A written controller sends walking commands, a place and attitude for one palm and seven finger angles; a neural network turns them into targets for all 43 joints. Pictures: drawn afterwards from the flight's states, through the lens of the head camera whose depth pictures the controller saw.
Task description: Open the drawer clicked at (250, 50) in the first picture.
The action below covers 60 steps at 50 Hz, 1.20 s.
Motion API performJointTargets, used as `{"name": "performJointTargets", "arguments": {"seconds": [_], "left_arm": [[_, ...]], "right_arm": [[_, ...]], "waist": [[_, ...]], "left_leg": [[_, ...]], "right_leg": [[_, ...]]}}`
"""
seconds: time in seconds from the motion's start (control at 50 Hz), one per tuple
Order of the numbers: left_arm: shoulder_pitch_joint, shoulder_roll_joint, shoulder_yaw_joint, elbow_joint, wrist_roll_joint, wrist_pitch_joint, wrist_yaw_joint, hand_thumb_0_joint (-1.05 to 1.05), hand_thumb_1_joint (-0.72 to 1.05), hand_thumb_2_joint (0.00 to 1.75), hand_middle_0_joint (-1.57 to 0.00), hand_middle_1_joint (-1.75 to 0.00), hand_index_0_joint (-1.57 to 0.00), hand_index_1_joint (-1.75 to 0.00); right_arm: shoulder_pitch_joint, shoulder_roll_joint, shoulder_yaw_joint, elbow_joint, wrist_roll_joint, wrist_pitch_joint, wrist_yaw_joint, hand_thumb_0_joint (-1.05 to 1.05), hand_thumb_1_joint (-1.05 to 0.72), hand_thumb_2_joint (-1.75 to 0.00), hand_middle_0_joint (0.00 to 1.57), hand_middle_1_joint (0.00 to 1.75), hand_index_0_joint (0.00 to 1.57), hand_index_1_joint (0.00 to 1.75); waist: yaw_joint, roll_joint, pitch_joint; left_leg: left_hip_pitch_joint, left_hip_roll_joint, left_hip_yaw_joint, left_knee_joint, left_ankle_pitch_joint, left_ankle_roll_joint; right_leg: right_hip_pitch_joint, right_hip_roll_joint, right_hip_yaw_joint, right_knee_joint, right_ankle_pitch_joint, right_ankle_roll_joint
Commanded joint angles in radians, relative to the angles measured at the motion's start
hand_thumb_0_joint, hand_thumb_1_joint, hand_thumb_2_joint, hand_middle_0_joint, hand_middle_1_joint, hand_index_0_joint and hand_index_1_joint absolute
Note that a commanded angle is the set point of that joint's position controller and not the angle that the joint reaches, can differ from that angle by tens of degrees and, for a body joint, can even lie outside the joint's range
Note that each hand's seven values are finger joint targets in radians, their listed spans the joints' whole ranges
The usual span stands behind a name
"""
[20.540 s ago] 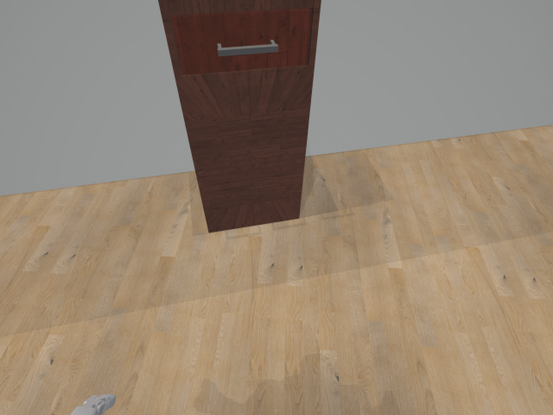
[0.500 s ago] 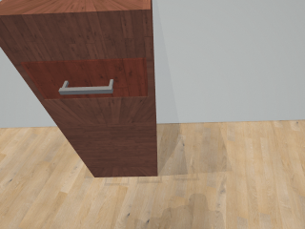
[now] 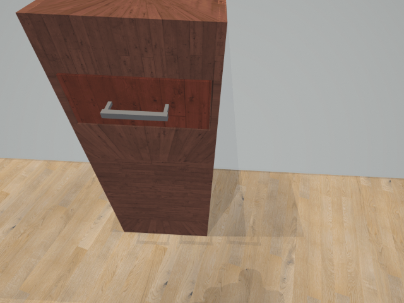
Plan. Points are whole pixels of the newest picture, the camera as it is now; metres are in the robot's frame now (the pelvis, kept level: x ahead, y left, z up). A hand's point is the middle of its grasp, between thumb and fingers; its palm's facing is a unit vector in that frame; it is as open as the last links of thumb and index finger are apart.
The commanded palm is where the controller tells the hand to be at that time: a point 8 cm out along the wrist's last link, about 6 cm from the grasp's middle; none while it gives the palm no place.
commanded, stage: come to a stop and stand still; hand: left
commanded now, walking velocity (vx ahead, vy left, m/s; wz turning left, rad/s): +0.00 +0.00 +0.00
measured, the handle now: (136, 110) +0.55 +0.22 +0.07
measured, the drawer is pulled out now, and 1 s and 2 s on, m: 0.00 0.00 0.00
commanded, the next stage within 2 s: look again from close up in 0.84 s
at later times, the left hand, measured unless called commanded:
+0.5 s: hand out of the picture +0.00 +0.16 -0.18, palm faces +0.04 -0.99 -0.14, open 7.4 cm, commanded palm none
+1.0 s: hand out of the picture +0.02 +0.17 -0.18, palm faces +0.02 -0.99 -0.16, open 7.4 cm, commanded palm none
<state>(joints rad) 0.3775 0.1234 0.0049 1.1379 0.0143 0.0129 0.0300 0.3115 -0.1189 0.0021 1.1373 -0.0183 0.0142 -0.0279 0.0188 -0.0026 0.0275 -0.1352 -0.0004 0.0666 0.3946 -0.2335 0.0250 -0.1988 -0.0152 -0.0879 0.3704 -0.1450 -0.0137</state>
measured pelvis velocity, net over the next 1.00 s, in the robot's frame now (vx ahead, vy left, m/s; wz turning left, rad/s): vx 0.03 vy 0.02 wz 0.00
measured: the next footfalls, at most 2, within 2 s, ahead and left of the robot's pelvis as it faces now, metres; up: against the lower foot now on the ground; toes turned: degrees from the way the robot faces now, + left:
none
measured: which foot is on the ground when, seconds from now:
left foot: down 0.00-1.00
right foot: down 0.00-1.00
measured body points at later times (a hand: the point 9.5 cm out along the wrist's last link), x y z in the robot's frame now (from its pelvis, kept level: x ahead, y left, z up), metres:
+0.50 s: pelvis +0.02 +0.02 +0.00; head +0.03 +0.02 +0.45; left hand +0.00 +0.21 -0.17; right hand -0.01 -0.18 -0.16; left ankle -0.01 +0.10 -0.74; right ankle +0.04 -0.11 -0.74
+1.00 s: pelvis +0.03 +0.02 +0.00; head +0.05 +0.03 +0.44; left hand +0.02 +0.23 -0.17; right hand +0.02 -0.19 -0.16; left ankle -0.01 +0.10 -0.74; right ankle +0.04 -0.11 -0.74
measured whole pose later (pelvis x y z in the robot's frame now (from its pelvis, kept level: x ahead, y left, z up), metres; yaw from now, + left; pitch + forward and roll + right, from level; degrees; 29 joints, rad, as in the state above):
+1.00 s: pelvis +0.03 +0.02 +0.00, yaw +0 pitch -1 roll -1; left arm 0.31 0.11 -0.02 1.13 0.02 -0.02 0.06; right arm 0.30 -0.12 0.02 1.12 -0.01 -0.02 -0.04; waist 0.00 0.00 0.04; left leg -0.13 -0.02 0.08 0.45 -0.31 0.05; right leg -0.20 -0.04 -0.07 0.45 -0.23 0.02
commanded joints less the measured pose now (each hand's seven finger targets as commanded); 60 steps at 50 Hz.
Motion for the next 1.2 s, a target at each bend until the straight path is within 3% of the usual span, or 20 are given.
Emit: {"name": "performJointTargets", "arguments": {"seconds": [0.0, 0.28, 0.52, 0.9, 0.92, 0.94, 0.96, 0.98, 1.0, 1.04, 1.1, 1.14, 1.18], "left_arm": [[0.047, 0.065, 0.013, -0.033, 0.000, -0.031, 0.007, 0.00, 0.90, 0.90, -0.20, -0.30, -0.20, -0.30], [0.076, 0.031, 0.007, -0.014, 0.002, -0.034, 0.014, 0.00, 0.90, 0.90, -0.20, -0.30, -0.20, -0.30], [0.054, 0.040, 0.008, -0.019, 0.001, -0.034, 0.016, 0.00, 0.90, 0.90, -0.20, -0.30, -0.20, -0.30], [0.032, 0.059, 0.009, -0.013, 0.000, -0.031, 0.015, 0.00, 0.90, 0.90, -0.20, -0.30, -0.20, -0.30], [0.044, 0.113, -0.001, 0.005, 0.009, -0.054, 0.053, 0.00, 0.90, 0.90, -0.20, -0.30, -0.20, -0.30], [0.055, 0.135, 0.000, -0.005, 0.006, -0.067, 0.043, 0.00, 0.90, 0.90, -0.20, -0.30, -0.20, -0.30], [0.047, 0.112, 0.000, -0.024, 0.000, -0.064, 0.037, 0.00, 0.90, 0.90, -0.20, -0.30, -0.20, -0.30], [0.040, 0.100, -0.007, -0.025, -0.005, -0.062, 0.033, 0.00, 0.90, 0.90, -0.20, -0.30, -0.20, -0.30], [0.022, 0.094, -0.011, -0.029, -0.006, -0.058, 0.028, 0.00, 0.90, 0.90, -0.20, -0.30, -0.20, -0.30], [0.002, 0.091, -0.014, -0.039, -0.003, -0.046, 0.022, 0.00, 0.90, 0.90, -0.20, -0.30, -0.20, -0.30], [-0.010, 0.081, -0.018, -0.040, -0.002, -0.036, 0.017, 0.00, 0.90, 0.90, -0.20, -0.30, -0.20, -0.30], [-0.013, 0.085, -0.018, -0.042, -0.001, -0.034, 0.014, 0.00, 0.90, 0.90, -0.20, -0.30, -0.20, -0.30], [-0.011, 0.086, -0.016, -0.052, -0.001, -0.032, 0.013, 0.00, 0.90, 0.90, -0.20, -0.30, -0.20, -0.30]], "right_arm": [[0.078, -0.085, -0.015, -0.018, 0.006, -0.021, -0.007, 0.00, -0.90, -0.90, 0.20, 0.30, 0.20, 0.30], [0.106, -0.059, -0.010, 0.000, 0.008, -0.040, -0.014, 0.00, -0.90, -0.90, 0.20, 0.30, 0.20, 0.30], [0.109, -0.063, -0.009, 0.004, 0.008, -0.049, -0.020, 0.00, -0.90, -0.90, 0.20, 0.30, 0.20, 0.30], [0.091, -0.088, -0.010, 0.010, 0.008, -0.051, -0.024, 0.00, -0.90, -0.90, 0.20, 0.30, 0.20, 0.30], [0.002, -0.133, -0.005, -0.078, 0.025, -0.062, -0.004, 0.00, -0.90, -0.90, 0.20, 0.30, 0.20, 0.30], [0.004, -0.117, -0.002, -0.103, 0.019, -0.060, -0.002, 0.00, -0.90, -0.90, 0.20, 0.30, 0.20, 0.30], [0.081, -0.078, -0.006, -0.087, 0.010, -0.065, -0.009, 0.00, -0.90, -0.90, 0.20, 0.30, 0.20, 0.30], [0.100, -0.082, -0.005, -0.080, 0.008, -0.067, -0.013, 0.00, -0.90, -0.90, 0.20, 0.30, 0.20, 0.30], [0.097, -0.092, -0.005, -0.079, 0.009, -0.062, -0.015, 0.00, -0.90, -0.90, 0.20, 0.30, 0.20, 0.30], [0.080, -0.102, -0.006, -0.086, 0.007, -0.056, -0.014, 0.00, -0.90, -0.90, 0.20, 0.30, 0.20, 0.30], [0.063, -0.111, -0.005, -0.095, 0.008, -0.048, -0.010, 0.00, -0.90, -0.90, 0.20, 0.30, 0.20, 0.30], [0.065, -0.111, -0.005, -0.094, 0.007, -0.045, -0.005, 0.00, -0.90, -0.90, 0.20, 0.30, 0.20, 0.30], [0.060, -0.116, -0.003, -0.095, 0.007, -0.046, -0.003, 0.00, -0.90, -0.90, 0.20, 0.30, 0.20, 0.30]], "waist": [[-0.014, -0.012, 0.071], [-0.007, 0.013, 0.079], [-0.010, 0.007, 0.050], [-0.011, 0.003, 0.062], [0.004, -0.044, 0.088], [-0.014, -0.004, 0.046], [-0.033, 0.036, -0.064], [-0.028, 0.045, -0.133], [-0.033, 0.046, -0.150], [-0.026, 0.046, -0.081], [-0.024, -0.014, 0.057], [-0.023, -0.028, 0.090], [-0.020, 0.004, 0.109]], "left_leg": [[-0.116, 0.101, -0.104, -0.127, -0.081, 0.005], [-0.120, 0.113, -0.106, -0.126, 0.021, 0.008], [-0.068, 0.118, -0.097, -0.100, 0.167, 0.011], [-0.026, 0.120, -0.095, -0.100, 0.239, 0.010], [-0.125, 0.137, -0.081, 0.081, 0.418, -0.014], [-0.093, 0.094, -0.063, 0.074, 0.404, -0.021], [-0.063, 0.078, -0.080, 0.039, 0.322, -0.012], [-0.048, 0.095, -0.089, 0.057, 0.336, 0.001], [-0.036, 0.107, -0.100, 0.051, 0.343, 0.007], [-0.060, 0.116, -0.110, 0.037, 0.329, 0.015], [-0.136, 0.107, -0.127, -0.014, 0.166, 0.020], [-0.156, 0.106, -0.131, -0.042, 0.087, 0.023], [-0.176, 0.101, -0.134, -0.065, 0.034, 0.022]], "right_leg": [[-0.001, -0.093, 0.127, -0.085, -0.109, 0.003], [0.019, -0.095, 0.099, -0.015, 0.027, 0.001], [0.044, -0.101, 0.095, 0.004, 0.106, 0.001], [0.049, -0.103, 0.090, 0.005, 0.122, 0.003], [0.010, -0.133, 0.107, 0.060, 0.358, -0.002], [0.051, -0.155, 0.090, 0.099, 0.531, -0.010], [0.108, -0.153, 0.106, 0.155, 0.481, -0.024], [0.128, -0.148, 0.093, 0.155, 0.405, -0.028], [0.122, -0.132, 0.084, 0.147, 0.298, -0.030], [0.075, -0.110, 0.070, 0.131, 0.147, -0.025], [0.010, -0.101, 0.080, 0.091, 0.032, -0.022], [-0.004, -0.098, 0.082, 0.076, -0.010, -0.020], [-0.003, -0.095, 0.087, 0.065, -0.029, -0.017]]}}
